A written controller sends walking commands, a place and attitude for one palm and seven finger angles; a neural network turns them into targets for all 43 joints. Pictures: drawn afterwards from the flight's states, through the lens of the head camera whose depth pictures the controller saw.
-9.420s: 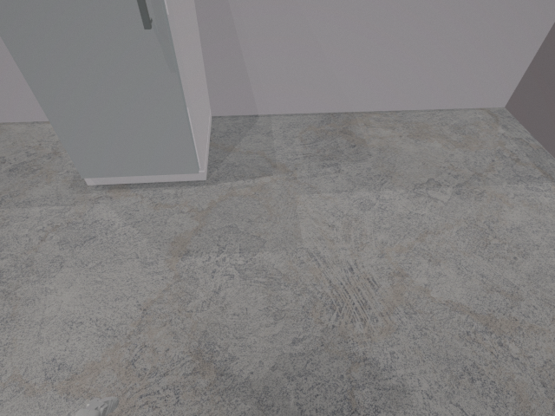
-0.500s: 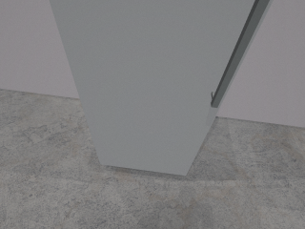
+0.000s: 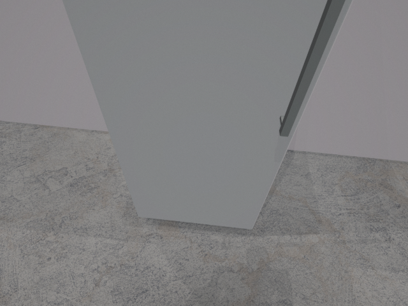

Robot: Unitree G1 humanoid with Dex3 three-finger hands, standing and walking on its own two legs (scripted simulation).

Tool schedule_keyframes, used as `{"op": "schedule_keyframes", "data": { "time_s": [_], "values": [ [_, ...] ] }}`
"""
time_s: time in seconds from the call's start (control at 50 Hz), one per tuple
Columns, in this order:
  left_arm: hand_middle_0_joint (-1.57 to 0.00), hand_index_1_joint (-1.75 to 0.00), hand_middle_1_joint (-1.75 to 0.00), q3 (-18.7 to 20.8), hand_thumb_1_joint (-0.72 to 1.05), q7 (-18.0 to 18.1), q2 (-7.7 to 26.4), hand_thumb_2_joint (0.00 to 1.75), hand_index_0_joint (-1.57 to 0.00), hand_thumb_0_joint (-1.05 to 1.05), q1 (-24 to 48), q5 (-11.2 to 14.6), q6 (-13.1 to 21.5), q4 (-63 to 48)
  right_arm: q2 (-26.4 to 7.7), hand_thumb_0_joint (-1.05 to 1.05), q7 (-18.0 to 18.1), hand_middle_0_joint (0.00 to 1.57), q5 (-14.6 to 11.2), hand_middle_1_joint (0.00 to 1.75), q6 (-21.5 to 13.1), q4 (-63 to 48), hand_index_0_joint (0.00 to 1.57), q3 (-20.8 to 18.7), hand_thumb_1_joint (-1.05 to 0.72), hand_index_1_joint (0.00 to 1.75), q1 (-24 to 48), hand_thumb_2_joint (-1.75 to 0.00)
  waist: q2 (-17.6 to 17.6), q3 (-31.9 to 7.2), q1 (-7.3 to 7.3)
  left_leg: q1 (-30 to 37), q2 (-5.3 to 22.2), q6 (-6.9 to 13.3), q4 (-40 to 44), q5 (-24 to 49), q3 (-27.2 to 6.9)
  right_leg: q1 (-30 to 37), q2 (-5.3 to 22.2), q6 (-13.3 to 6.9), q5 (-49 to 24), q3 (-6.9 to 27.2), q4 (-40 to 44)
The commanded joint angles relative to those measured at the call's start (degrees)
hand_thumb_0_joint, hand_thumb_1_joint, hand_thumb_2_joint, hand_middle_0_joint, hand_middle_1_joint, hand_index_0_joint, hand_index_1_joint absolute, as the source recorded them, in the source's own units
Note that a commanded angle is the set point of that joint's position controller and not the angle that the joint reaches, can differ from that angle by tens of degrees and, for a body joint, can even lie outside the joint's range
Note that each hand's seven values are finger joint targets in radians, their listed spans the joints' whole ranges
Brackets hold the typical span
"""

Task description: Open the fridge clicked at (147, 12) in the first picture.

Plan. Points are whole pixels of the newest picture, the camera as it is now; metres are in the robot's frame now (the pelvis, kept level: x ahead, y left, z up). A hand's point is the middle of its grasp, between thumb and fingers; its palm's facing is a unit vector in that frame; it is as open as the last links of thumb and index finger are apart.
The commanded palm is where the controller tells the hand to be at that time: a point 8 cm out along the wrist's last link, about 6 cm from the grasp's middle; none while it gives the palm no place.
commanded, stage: look again from close up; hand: right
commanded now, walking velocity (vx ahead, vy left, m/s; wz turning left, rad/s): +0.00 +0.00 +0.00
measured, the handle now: (317, 37) +0.55 -0.17 +0.27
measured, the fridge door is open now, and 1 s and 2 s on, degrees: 0 0 0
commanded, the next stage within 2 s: shuffle to correct the standing spot in 0.14 s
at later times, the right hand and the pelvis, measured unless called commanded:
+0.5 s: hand out of the picture +0.02 -0.19 -0.18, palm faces +0.04 +0.98 -0.20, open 7.4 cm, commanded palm none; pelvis +0.02 -0.01 -0.01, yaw +0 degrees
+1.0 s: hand out of the picture +0.12 -0.16 -0.18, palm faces +0.06 +0.97 -0.22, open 7.3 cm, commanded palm none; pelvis +0.10 +0.02 -0.01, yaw -2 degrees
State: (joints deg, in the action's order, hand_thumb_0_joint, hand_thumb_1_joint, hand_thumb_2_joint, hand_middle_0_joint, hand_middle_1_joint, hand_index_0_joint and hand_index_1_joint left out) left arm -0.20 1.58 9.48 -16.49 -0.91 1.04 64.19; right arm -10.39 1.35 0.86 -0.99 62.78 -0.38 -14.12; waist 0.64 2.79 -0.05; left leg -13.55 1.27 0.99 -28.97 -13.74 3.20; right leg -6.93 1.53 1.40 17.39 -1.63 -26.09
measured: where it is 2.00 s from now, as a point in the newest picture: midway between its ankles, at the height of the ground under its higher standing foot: outside the picture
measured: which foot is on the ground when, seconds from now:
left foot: down 0.00-1.00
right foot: down 0.00-0.76, up 0.78-1.00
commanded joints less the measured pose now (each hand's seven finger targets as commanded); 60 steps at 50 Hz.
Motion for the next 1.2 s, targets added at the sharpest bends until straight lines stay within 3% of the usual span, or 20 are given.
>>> {"op": "schedule_keyframes", "data": {
  "time_s": [0.0,0.2,0.32,0.38,0.5,0.56,0.6,0.62,0.66,0.7,0.72,0.74,0.76,0.8,0.84,0.98,1.02,1.06,1.1,1.18],
  "values": [
    [-0.20,-0.30,-0.30,0.9,0.90,0.2,6.6,0.90,-0.20,0.00,-3.1,0.0,0.8,-1.8,-8.1,0.00,0.3,0.20,-0.2,0.30,-0.7,-2.7,0.20,-1.7,-0.90,0.30,-1.5,-0.90,-0.7,0.9,0.24,2.8,5.6,2.0,6.1,3.6,-6.5,-5.9,3.9,-2.5,-6.5,3.2,5.5],
    [-0.20,-0.30,-0.30,1.0,0.90,0.2,7.8,0.90,-0.20,0.00,-1.5,-0.1,0.9,-2.1,-8.7,0.00,0.2,0.20,-0.2,0.30,-0.6,-2.7,0.20,-1.7,-0.90,0.30,-0.3,-0.90,0.3,0.8,0.46,3.3,5.4,1.7,5.4,5.6,-6.0,-5.8,4.4,-2.7,-7.9,3.9,6.5],
    [-0.20,-0.30,-0.30,0.5,0.90,-0.4,4.8,0.90,-0.20,0.00,-4.4,-0.9,-0.4,-2.0,-6.4,0.00,-0.2,0.20,0.4,0.30,0.7,-2.5,0.20,-1.7,-0.90,0.30,-3.8,-0.90,-2.2,5.2,0.51,-1.6,4.9,2.5,6.9,-19.1,-8.0,-10.2,2.6,-3.3,10.9,2.8,4.7],
    [-0.20,-0.30,-0.30,0.6,0.90,-0.5,4.4,0.90,-0.20,0.00,-5.5,-0.9,-0.1,-2.7,-6.5,0.00,-0.5,0.20,0.4,0.30,0.4,-2.9,0.20,-2.3,-0.90,0.30,-5.1,-0.90,-3.6,6.1,0.37,-2.3,5.3,3.7,6.7,-20.4,-9.3,-11.3,2.0,-3.6,10.2,1.9,1.4],
    [-0.20,-0.30,-0.30,0.7,0.90,-0.2,3.2,0.90,-0.20,0.00,-7.9,-0.5,1.4,-2.7,-5.8,0.00,-0.6,0.20,0.3,0.30,-0.6,-2.6,0.20,-3.0,-0.90,0.30,-8.2,-0.90,-1.8,4.2,-0.09,-1.0,5.4,5.1,0.5,-7.2,-7.4,-9.7,2.3,-4.0,0.1,1.0,-4.1],
    [-0.20,-0.30,-0.30,1.6,0.90,0.4,5.7,0.90,-0.20,0.00,-12.7,-0.5,2.0,-0.8,-2.8,0.00,-0.8,0.20,0.4,0.30,-0.9,-3.7,0.20,-2.8,-0.90,0.30,-5.6,-0.90,8.7,2.7,-2.28,-8.0,-0.1,2.6,-13.5,-1.0,1.3,-1.0,9.5,-7.5,-14.3,9.5,1.3],
    [-0.20,-0.30,-0.30,2.0,0.90,1.1,6.7,0.90,-0.20,0.00,-16.3,-0.9,2.0,1.0,-1.1,0.00,-0.8,0.20,0.4,0.30,-1.4,-5.8,0.20,-2.4,-0.90,0.30,-0.2,-0.90,13.5,5.9,-4.17,-21.3,-1.5,1.7,-21.1,-15.9,3.8,8.8,16.5,-12.5,-37.6,17.5,3.3],
    [-0.20,-0.30,-0.30,2.0,0.90,1.3,6.8,0.90,-0.20,0.00,-17.2,-1.2,1.9,1.0,-1.1,0.00,-1.0,0.20,0.3,0.30,-1.4,-6.6,0.20,-2.6,-0.90,0.30,2.1,-0.90,11.9,7.5,-4.94,-24.6,-0.3,2.0,-23.4,-20.5,3.1,10.2,18.3,-13.9,-42.4,18.2,3.2],
    [-0.20,-0.30,-0.30,2.0,0.90,1.4,6.2,0.90,-0.20,0.00,-15.5,-1.3,2.0,0.8,-0.5,0.00,-1.5,0.20,0.2,0.30,-1.8,-6.7,0.20,-3.0,-0.90,0.30,2.1,-0.90,8.6,7.5,-3.34,-19.8,0.7,2.7,-18.1,-19.3,2.6,6.7,16.9,-13.1,-44.7,14.5,-0.1],
    [-0.20,-0.30,-0.30,1.7,0.90,1.4,6.4,0.90,-0.20,0.00,-9.3,-0.1,2.0,-1.3,-1.3,0.00,-1.6,0.20,0.1,0.30,-2.1,-2.8,0.20,-3.9,-0.90,0.30,-11.6,-0.90,3.6,-0.7,4.60,9.1,0.5,3.0,-1.1,1.4,2.2,-8.4,8.6,-7.2,-39.1,3.4,-14.0],
    [-0.20,-0.30,-0.30,1.3,0.90,1.0,3.1,0.90,-0.20,0.00,-8.3,0.9,2.4,-3.2,-6.9,0.00,-0.4,0.20,0.4,0.30,-2.5,0.0,0.20,-5.1,-0.90,0.30,-20.9,-0.90,-12.3,-6.4,7.03,22.7,14.0,7.3,2.8,21.6,-15.2,-21.6,1.2,-3.3,-15.0,-2.8,-28.4],
    [-0.20,-0.30,-0.30,1.5,0.90,1.1,2.0,0.90,-0.20,0.00,-4.7,1.1,2.1,-4.7,-8.0,0.00,0.0,0.20,-0.5,0.30,-2.3,1.0,0.20,-4.2,-0.90,0.30,-22.7,-0.90,-12.2,-7.2,6.81,18.0,23.9,13.6,7.0,40.0,-24.0,-22.1,-1.5,-2.0,16.8,-1.0,-38.5],
    [-0.20,-0.30,-0.30,1.5,0.90,1.4,0.5,0.90,-0.20,0.00,-4.4,0.8,1.5,-4.3,-5.8,0.00,0.7,0.20,-0.3,0.30,-2.0,-0.2,0.20,-3.4,-0.90,0.30,-17.6,-0.90,-3.6,-4.0,4.49,12.5,22.9,14.9,6.6,43.5,-19.2,-20.7,0.8,-1.5,17.0,1.6,-37.7],
    [-0.20,-0.30,-0.30,1.4,0.90,0.8,-1.2,0.90,-0.20,0.00,-4.4,0.5,-0.1,-2.8,-4.4,0.00,1.0,0.20,0.4,0.30,-1.7,-2.1,0.20,-2.4,-0.90,0.30,-8.6,-0.90,-8.9,2.6,1.37,2.8,18.9,12.7,6.8,41.5,-11.7,-18.2,3.2,-0.8,14.9,1.3,-33.3],
    [-0.20,-0.30,-0.30,1.7,0.90,0.4,-1.8,0.90,-0.20,0.00,-4.6,0.7,-1.0,-2.0,-4.5,0.00,1.2,0.20,0.6,0.30,-1.2,-3.7,0.20,-2.3,-0.90,0.30,-5.2,-0.90,-9.3,1.7,0.07,0.0,15.1,10.4,6.2,39.8,-5.5,-13.8,2.1,-0.4,10.5,-0.9,-24.6],
    [-0.20,-0.30,-0.30,2.2,0.90,0.1,0.2,0.90,-0.20,0.00,-2.9,0.2,-1.9,-3.6,-6.3,0.00,1.4,0.20,0.1,0.30,0.7,-5.5,0.20,-3.3,-0.90,0.30,-4.1,-0.90,-6.8,-1.1,-0.58,-0.7,12.9,6.6,1.3,26.7,-5.0,-4.5,1.4,0.1,-7.2,-3.6,-4.3],
    [-0.20,-0.30,-0.30,2.7,0.90,0.4,4.0,0.90,-0.20,0.00,-2.0,-0.2,-1.3,-4.8,-4.4,0.00,1.3,0.20,-0.1,0.30,1.4,-6.8,0.20,-3.3,-0.90,0.30,-4.7,-0.90,2.0,-2.0,0.21,-4.3,7.4,2.2,-2.6,13.7,-1.6,-0.4,8.5,-3.6,-28.0,2.8,-1.2],
    [-0.20,-0.30,-0.30,2.6,0.90,0.5,5.9,0.90,-0.20,0.00,0.9,-0.2,-0.9,-6.2,-2.0,0.00,1.5,0.20,0.1,0.30,1.9,-6.7,0.20,-2.5,-0.90,0.30,-5.0,-0.90,11.3,-1.7,1.26,0.5,3.0,-0.5,-6.6,-3.8,1.3,-7.2,13.3,-8.7,-30.9,8.5,4.6],
    [-0.20,-0.30,-0.30,2.5,0.90,0.6,6.2,0.90,-0.20,0.00,4.0,-0.2,-0.6,-7.6,-1.6,0.00,1.2,0.20,0.1,0.30,1.9,-5.9,0.20,-2.1,-0.90,0.30,-6.0,-0.90,9.3,-2.7,2.23,1.2,2.9,-0.4,-6.5,-10.2,0.0,-7.4,13.4,-9.7,-25.4,8.8,6.5],
    [-0.20,-0.30,-0.30,2.2,0.90,0.2,4.6,0.90,-0.20,0.00,4.6,0.1,-0.8,-8.3,-3.7,0.00,0.9,0.20,0.6,0.30,0.5,-5.1,0.20,-1.6,-0.90,0.30,-6.2,-0.90,-2.8,-3.9,1.03,1.8,7.7,1.2,6.1,6.8,-5.8,-5.4,6.2,-3.8,-13.3,1.9,0.8]
  ]
}}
